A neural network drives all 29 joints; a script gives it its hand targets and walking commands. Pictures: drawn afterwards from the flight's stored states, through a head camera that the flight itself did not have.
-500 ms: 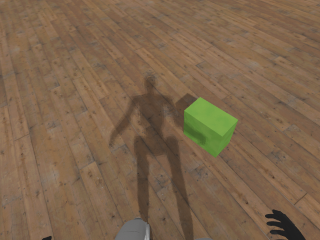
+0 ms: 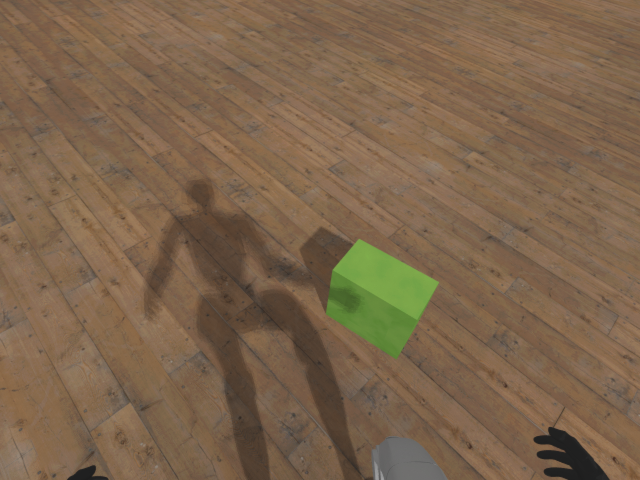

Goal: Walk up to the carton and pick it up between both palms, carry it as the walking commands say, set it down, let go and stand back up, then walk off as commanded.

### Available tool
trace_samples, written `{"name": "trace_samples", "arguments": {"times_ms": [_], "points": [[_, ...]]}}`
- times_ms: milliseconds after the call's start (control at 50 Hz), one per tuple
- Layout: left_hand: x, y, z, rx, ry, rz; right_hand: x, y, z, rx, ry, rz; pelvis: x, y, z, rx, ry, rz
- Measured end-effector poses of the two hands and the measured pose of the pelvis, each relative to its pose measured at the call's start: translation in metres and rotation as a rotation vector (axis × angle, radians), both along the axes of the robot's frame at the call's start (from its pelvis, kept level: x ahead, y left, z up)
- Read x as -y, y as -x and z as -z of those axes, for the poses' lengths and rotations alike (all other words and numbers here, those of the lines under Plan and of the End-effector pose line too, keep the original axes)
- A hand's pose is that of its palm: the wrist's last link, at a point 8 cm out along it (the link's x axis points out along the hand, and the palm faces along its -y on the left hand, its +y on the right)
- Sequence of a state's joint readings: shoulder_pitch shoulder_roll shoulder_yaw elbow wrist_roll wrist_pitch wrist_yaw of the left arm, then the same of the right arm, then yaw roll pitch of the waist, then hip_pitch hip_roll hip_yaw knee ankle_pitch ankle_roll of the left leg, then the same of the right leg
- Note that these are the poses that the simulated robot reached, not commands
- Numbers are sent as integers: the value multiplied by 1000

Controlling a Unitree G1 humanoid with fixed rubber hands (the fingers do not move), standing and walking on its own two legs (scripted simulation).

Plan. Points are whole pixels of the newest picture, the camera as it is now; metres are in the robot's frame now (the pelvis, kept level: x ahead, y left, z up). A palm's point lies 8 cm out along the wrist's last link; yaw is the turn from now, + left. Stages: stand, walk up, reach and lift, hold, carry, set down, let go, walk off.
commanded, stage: walk up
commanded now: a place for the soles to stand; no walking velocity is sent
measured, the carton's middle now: (377, 299) +0.74 -0.22 -0.63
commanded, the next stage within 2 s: none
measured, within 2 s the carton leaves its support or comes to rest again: neither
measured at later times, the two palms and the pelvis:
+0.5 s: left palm (122, 382) +0.24 +0.28 -0.07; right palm (576, 469) +0.15 -0.35 -0.12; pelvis +0.11 -0.03 -0.01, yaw -11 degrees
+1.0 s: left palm (133, 273) +0.44 +0.34 -0.10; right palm (515, 411) +0.22 -0.27 -0.09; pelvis +0.26 +0.05 -0.01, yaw -20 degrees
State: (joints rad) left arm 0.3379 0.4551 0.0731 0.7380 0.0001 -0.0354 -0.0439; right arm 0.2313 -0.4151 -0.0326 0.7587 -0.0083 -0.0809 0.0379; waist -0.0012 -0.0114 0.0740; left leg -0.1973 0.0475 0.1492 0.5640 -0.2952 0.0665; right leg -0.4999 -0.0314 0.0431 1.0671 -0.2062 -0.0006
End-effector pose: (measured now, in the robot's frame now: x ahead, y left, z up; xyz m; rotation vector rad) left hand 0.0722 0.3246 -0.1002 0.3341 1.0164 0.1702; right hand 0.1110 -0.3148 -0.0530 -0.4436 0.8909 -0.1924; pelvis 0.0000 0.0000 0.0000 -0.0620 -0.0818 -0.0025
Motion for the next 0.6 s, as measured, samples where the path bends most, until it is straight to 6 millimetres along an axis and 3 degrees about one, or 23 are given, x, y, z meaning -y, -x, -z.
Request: {"name": "trace_samples", "arguments": {"times_ms": [180, 360, 460, 600], "points": [[0, -52, -9, -54, -38, 53, 4, -14, 15, -51, -41, 66, 0, -37, -1, -40, -27, 65], [31, -128, -13, -64, -116, 164, 28, -18, 66, -143, -127, 181, 25, -83, 17, -61, -80, 158], [39, -156, -26, -20, -157, 177, 34, -37, 67, -112, -156, 195, 33, -104, 15, -26, -95, 177], [38, -210, -41, 4, -181, 244, 24, -49, 68, -105, -200, 248, 24, -136, 8, -16, -111, 241]]}}
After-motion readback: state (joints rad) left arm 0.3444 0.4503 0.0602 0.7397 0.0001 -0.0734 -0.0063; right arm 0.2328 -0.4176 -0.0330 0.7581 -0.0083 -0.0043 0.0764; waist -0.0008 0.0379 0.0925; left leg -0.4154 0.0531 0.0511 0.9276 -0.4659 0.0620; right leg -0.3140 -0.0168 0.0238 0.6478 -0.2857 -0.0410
